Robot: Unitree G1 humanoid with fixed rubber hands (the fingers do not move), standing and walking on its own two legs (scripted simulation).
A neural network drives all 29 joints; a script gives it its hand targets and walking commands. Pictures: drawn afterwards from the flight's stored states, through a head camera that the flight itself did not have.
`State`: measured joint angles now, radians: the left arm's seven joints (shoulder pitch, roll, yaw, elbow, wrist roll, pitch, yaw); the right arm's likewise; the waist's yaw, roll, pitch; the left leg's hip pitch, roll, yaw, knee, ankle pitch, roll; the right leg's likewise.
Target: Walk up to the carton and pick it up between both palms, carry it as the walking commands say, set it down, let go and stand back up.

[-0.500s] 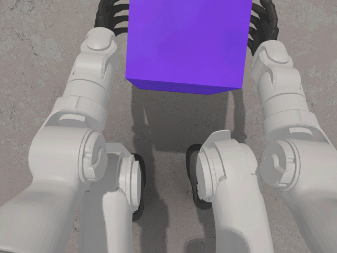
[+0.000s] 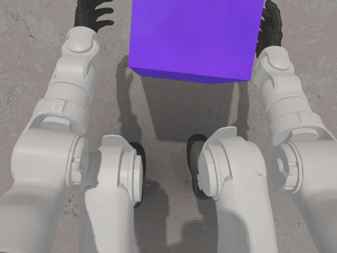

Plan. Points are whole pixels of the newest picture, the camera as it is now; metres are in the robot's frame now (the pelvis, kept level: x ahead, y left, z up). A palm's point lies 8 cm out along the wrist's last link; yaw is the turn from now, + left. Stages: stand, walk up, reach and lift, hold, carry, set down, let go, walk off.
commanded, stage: set down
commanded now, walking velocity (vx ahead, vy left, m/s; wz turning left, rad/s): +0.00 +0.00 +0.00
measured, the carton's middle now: (187, 31) +0.53 -0.06 -0.24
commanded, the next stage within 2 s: let go in 1.60 s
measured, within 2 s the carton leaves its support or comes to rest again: neither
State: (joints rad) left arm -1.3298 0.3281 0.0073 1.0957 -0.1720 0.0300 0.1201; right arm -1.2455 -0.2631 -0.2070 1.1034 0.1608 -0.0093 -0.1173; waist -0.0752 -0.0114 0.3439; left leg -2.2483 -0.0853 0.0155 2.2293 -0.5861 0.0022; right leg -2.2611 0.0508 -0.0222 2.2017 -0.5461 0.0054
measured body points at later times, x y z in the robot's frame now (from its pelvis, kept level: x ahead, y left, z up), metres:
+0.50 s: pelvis -0.01 +0.00 +0.03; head +0.36 -0.02 +0.28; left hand +0.55 +0.13 -0.13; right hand +0.49 -0.24 -0.14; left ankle +0.11 +0.10 -0.33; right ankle +0.12 -0.11 -0.33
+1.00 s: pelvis +0.00 +0.00 +0.15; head +0.32 -0.02 +0.47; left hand +0.55 +0.14 +0.04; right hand +0.49 -0.24 +0.04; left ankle +0.11 +0.11 -0.33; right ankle +0.12 -0.11 -0.33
